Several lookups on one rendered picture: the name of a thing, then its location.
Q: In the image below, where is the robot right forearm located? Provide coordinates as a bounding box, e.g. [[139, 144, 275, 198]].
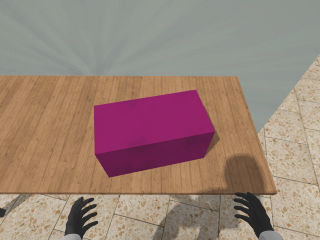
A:
[[258, 230, 284, 240]]

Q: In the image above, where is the robot left hand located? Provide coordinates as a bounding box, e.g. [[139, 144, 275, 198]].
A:
[[64, 196, 99, 240]]

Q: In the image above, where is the carton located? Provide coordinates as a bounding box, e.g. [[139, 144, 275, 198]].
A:
[[94, 89, 215, 178]]

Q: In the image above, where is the table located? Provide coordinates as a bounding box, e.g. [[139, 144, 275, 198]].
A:
[[0, 75, 278, 218]]

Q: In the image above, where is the robot right hand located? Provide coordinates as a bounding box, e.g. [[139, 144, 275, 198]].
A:
[[233, 192, 274, 239]]

